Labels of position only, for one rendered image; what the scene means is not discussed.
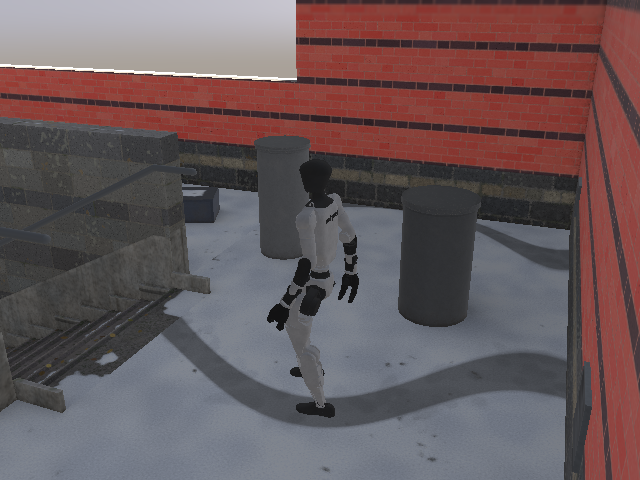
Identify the robot left upper arm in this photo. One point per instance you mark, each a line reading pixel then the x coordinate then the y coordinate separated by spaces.
pixel 305 224

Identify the right robot forearm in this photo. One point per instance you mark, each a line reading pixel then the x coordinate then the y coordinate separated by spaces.
pixel 350 257

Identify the humanoid robot head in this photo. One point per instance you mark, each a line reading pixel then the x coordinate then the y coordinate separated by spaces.
pixel 315 174

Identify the left robot forearm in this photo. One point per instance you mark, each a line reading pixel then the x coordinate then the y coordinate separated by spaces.
pixel 297 284

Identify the robot right upper arm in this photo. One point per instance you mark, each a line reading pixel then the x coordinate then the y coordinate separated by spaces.
pixel 348 233

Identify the right robot hand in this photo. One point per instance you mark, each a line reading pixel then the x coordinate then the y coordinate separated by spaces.
pixel 349 280

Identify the left robot hand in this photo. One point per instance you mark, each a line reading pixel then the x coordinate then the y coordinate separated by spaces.
pixel 280 314

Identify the robot left thigh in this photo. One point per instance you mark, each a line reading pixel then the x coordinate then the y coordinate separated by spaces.
pixel 300 322

